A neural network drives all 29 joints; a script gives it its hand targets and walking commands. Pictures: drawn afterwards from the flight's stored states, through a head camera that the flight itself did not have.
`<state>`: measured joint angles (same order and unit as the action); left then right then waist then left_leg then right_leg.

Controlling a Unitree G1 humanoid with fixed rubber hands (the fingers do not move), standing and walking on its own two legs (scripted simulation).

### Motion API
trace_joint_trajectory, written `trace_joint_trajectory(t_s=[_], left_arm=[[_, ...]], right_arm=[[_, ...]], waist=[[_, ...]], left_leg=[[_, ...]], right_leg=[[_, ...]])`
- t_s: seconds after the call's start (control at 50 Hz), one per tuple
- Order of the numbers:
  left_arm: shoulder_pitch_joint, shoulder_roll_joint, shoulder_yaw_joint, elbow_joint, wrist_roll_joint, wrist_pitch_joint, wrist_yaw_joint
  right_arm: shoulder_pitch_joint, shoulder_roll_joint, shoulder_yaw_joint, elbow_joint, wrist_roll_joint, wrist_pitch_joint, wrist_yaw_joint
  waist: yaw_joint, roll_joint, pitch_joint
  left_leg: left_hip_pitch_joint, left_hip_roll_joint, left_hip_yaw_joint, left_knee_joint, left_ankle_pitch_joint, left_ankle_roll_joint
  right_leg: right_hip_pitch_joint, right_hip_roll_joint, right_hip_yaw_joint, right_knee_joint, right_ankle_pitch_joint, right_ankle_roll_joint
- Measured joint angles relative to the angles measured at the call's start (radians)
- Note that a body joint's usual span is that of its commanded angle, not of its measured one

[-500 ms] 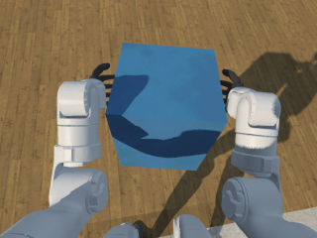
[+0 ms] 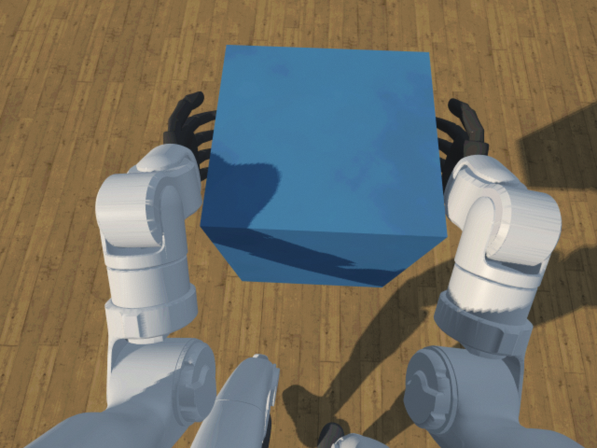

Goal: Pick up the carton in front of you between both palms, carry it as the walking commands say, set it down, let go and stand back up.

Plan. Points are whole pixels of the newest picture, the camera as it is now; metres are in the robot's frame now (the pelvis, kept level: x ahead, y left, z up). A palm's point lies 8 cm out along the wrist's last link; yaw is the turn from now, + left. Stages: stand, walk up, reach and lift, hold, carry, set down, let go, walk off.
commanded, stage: carry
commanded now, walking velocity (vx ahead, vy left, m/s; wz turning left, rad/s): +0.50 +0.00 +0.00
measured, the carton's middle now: (318, 188) +0.40 +0.04 +0.07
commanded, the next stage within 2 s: none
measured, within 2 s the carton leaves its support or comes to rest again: neither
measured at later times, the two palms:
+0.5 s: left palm out of the picture +0.71 +0.14 +0.21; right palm out of the picture +0.68 -0.16 +0.21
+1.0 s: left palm out of the picture +1.00 +0.17 +0.24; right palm out of the picture +0.99 -0.13 +0.24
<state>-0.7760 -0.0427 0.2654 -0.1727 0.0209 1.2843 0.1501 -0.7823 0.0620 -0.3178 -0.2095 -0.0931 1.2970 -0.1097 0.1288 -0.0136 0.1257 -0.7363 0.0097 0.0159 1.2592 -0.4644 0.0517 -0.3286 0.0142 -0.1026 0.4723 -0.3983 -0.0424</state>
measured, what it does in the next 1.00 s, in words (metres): climbs: left foot 0.04 m higher, then right foot 0.03 m higher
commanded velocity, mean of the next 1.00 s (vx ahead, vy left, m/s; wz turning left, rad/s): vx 0.50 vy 0.00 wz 0.00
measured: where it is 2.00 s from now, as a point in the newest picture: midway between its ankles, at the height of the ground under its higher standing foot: (352, 102)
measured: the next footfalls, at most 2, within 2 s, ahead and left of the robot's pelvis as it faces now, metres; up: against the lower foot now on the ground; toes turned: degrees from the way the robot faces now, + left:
left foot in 0.14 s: +0.28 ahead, +0.13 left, +0.04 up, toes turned +5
right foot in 0.54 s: +0.52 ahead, -0.08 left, +0.07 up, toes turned -7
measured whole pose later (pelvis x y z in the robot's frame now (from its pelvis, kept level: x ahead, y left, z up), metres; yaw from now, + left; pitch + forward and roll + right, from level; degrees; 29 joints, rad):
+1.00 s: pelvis +0.62 +0.03 +0.08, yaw -1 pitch +4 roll +2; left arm -0.82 0.04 0.28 0.14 0.04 1.32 0.12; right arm -0.83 0.02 -0.25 0.15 -0.11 1.30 -0.12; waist -0.03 -0.03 -0.05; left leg -0.56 -0.02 0.16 0.74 -0.41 0.09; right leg -0.33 -0.05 -0.02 1.02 -0.53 -0.01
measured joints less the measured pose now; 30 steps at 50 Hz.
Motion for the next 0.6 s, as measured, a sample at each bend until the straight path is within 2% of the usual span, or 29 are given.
trace_joint_trajectory(t_s=[0.06, 0.12, 0.16, 0.2, 0.24, 0.28, 0.36, 0.44, 0.48, 0.52, 0.54, 0.56, 0.6], left_arm=[[-0.022, 0.013, 0.01, 0.051, -0.009, 0.005, -0.001], [-0.042, 0.034, 0.011, 0.144, -0.001, 0.015, -0.008], [-0.044, 0.06, 0.01, 0.208, 0.005, 0.015, -0.023], [-0.032, 0.074, 0.007, 0.264, 0.01, 0.014, -0.036], [-0.027, 0.069, 0.002, 0.293, 0.022, 0.026, -0.039], [-0.026, 0.056, -0.002, 0.291, 0.041, 0.039, -0.038], [-0.025, 0.033, 0.009, 0.228, 0.066, 0.048, -0.038], [-0.028, 0.021, 0.021, 0.157, 0.079, 0.051, -0.037], [-0.03, 0.023, 0.023, 0.144, 0.079, 0.054, -0.037], [-0.043, 0.027, 0.021, 0.165, 0.078, 0.055, -0.037], [-0.055, 0.026, 0.016, 0.19, 0.08, 0.05, -0.037], [-0.063, 0.023, 0.004, 0.217, 0.083, 0.04, -0.032], [-0.058, 0.019, -0.014, 0.254, 0.085, 0.034, -0.027]], right_arm=[[-0.005, -0.001, 0.007, 0.03, -0.02, 0.005, 0.004], [-0.015, -0.014, 0.02, 0.122, -0.032, 0.009, 0.007], [-0.03, -0.017, 0.039, 0.211, -0.041, -0.006, 0.007], [-0.02, -0.021, 0.061, 0.273, -0.044, -0.012, 0.005], [0.007, -0.034, 0.076, 0.292, -0.019, -0.002, -0.002], [0.027, -0.048, 0.084, 0.286, 0.014, 0.004, -0.017], [0.018, -0.06, 0.073, 0.255, 0.058, 0.0, -0.035], [-0.019, -0.064, 0.063, 0.236, 0.074, -0.01, -0.039], [-0.038, -0.066, 0.061, 0.244, 0.074, -0.009, -0.039], [-0.056, -0.075, 0.057, 0.263, 0.073, -0.002, -0.038], [-0.062, -0.086, 0.054, 0.274, 0.073, 0.002, -0.036], [-0.064, -0.096, 0.051, 0.286, 0.072, 0.003, -0.031], [-0.058, -0.104, 0.04, 0.314, 0.065, 0.006, -0.019]], waist=[[-0.004, -0.001, -0.051], [-0.039, -0.018, -0.114], [-0.082, -0.033, -0.138], [-0.133, -0.014, -0.146], [-0.171, 0.005, -0.144], [-0.2, 0.014, -0.134], [-0.235, 0.02, -0.115], [-0.236, 0.02, -0.128], [-0.223, 0.026, -0.144], [-0.197, 0.041, -0.158], [-0.177, 0.051, -0.16], [-0.154, 0.058, -0.158], [-0.103, 0.042, -0.15]], left_leg=[[-0.015, 0.02, 0.027, -0.273, 0.05, -0.008], [0.072, -0.001, 0.096, -0.531, 0.113, 0.007], [0.124, -0.023, 0.128, -0.531, 0.126, 0.026], [0.168, -0.028, 0.126, -0.516, 0.065, 0.036], [0.228, -0.027, 0.115, -0.571, 0.052, 0.031], [0.289, -0.025, 0.106, -0.638, 0.055, 0.028], [0.394, -0.015, 0.093, -0.733, 0.036, 0.027], [0.486, -0.007, 0.085, -0.791, -0.007, 0.011], [0.534, 0.004, 0.083, -0.806, -0.042, -0.006], [0.57, 0.03, 0.079, -0.767, -0.1, -0.023], [0.567, 0.05, 0.078, -0.692, -0.133, -0.026], [0.53, 0.068, 0.066, -0.562, -0.111, -0.027], [0.406, 0.037, 0.001, -0.225, -0.071, -0.029]], right_leg=[[0.088, -0.016, 0.008, -0.043, -0.045, 0.02], [0.16, -0.052, 0.014, -0.011, -0.13, 0.047], [0.132, -0.09, 0.027, 0.182, -0.155, 0.047], [0.013, -0.057, 0.091, 0.516, -0.128, 0.036], [-0.119, -0.027, 0.108, 0.77, -0.092, 0.019], [-0.229, -0.02, 0.099, 0.855, -0.048, 0.007], [-0.389, -0.029, 0.078, 0.791, -0.013, 0.002], [-0.443, -0.051, 0.052, 0.545, 0.033, 0.011], [-0.414, -0.05, 0.025, 0.389, 0.05, 0.006], [-0.335, -0.026, -0.026, 0.236, 0.078, -0.012], [-0.295, -0.011, -0.045, 0.203, 0.104, -0.02], [-0.282, -0.003, -0.056, 0.231, 0.086, -0.019], [-0.244, 0.003, -0.052, 0.248, 0.026, -0.015]])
